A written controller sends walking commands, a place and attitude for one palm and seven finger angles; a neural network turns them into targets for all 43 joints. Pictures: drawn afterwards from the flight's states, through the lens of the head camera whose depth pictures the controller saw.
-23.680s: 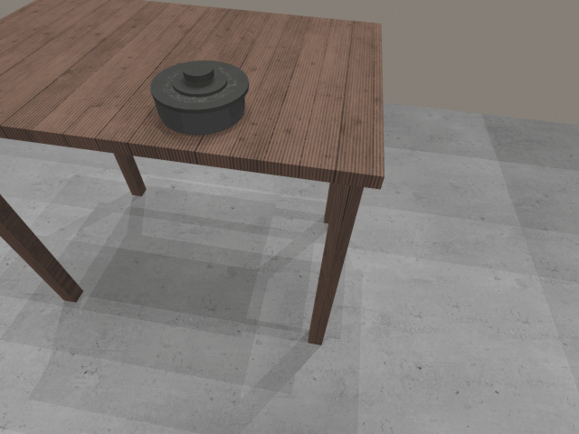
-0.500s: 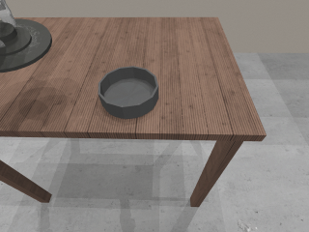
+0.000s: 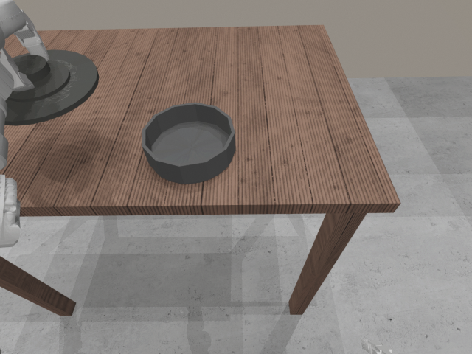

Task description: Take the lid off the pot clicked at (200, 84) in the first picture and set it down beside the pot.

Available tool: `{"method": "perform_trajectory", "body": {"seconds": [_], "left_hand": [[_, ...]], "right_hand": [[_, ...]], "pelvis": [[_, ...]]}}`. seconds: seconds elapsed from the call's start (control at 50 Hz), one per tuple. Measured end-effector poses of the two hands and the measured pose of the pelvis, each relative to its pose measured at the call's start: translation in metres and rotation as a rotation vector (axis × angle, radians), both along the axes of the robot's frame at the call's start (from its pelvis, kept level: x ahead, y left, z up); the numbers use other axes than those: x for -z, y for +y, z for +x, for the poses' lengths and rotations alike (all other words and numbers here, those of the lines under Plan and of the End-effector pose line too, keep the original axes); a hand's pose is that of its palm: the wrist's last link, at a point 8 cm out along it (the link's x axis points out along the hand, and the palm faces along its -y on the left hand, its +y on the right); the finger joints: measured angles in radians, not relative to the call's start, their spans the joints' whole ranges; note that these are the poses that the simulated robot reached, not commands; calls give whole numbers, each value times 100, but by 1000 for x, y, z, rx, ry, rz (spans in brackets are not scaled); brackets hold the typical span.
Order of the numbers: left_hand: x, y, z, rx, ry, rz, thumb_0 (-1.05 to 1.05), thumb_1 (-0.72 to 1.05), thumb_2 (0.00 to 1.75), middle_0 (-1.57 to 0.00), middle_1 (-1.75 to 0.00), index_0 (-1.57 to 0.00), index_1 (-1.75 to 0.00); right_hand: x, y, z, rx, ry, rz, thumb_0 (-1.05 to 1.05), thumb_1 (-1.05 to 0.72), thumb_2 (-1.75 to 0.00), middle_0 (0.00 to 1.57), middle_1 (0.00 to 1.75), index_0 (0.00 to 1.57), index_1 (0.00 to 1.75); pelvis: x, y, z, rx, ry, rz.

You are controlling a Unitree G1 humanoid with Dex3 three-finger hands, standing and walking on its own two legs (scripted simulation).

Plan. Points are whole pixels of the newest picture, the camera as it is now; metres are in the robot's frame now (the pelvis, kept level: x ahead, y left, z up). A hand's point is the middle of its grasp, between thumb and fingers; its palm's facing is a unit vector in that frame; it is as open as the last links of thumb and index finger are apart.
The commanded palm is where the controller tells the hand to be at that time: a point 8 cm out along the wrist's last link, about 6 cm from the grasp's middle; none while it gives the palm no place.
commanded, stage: lower the lid onto the table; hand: left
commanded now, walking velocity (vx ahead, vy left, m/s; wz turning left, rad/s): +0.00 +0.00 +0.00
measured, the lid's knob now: (28, 69) +0.48 +0.31 +0.25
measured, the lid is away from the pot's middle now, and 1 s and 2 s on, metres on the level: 0.22 0.24 0.24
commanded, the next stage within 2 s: open the fingers wide in 1.90 s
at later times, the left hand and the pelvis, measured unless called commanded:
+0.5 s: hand (23, 93) +0.45 +0.31 +0.23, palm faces -0.25 -0.13 -0.96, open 8.9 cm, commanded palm +0.44 +0.31 +0.30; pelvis +0.01 +0.00 +0.00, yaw +0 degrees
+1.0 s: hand (25, 116) +0.43 +0.32 +0.20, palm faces -0.29 -0.12 -0.95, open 8.9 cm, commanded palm +0.43 +0.31 +0.27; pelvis +0.00 +0.00 +0.00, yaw +1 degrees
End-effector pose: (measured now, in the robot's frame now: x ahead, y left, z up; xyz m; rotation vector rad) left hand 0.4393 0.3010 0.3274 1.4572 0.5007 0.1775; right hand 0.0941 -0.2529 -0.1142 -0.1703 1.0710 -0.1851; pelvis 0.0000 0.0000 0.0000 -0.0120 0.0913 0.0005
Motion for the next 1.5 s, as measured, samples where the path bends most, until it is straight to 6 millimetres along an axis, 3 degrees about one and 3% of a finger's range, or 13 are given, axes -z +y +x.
{"method": "perform_trajectory", "body": {"seconds": [0.38,0.92,1.14,1.5], "left_hand": [[31,9,6,7,50,-12,-2,4,105,-88,-92,-62,-74],[65,15,-8,78,81,-15,-2,4,105,-88,-92,-61,-73],[80,14,-13,103,121,-17,-2,4,105,-88,-92,-61,-73],[102,11,2,132,160,-43,-2,5,105,-88,-92,-61,-73]], "right_hand": [[-2,-12,0,24,23,-26,1,-90,-90,20,30,20,30],[-4,2,13,-1,-4,-14,1,-90,-90,20,30,20,30],[-4,1,3,0,12,-32,1,-90,-90,20,30,20,30],[-2,-10,-30,75,84,-53,1,-90,-90,20,30,20,30]], "pelvis": [[1,-4,6,2,7,-4],[2,3,2,-8,-2,-9],[2,4,-4,-15,-8,-10],[2,4,-2,8,8,-12]]}}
